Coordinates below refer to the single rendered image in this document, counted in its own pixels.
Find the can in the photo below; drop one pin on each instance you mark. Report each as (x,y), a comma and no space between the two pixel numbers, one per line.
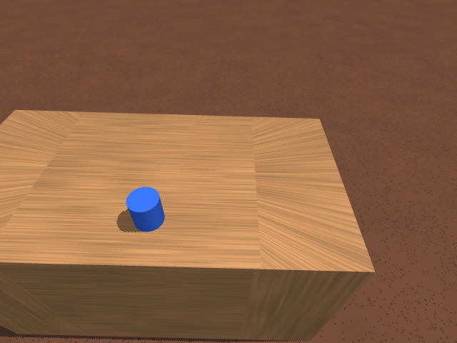
(145,207)

